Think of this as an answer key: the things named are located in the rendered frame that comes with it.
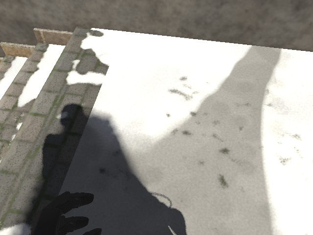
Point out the robot left hand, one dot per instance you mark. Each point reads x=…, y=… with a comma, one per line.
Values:
x=50, y=220

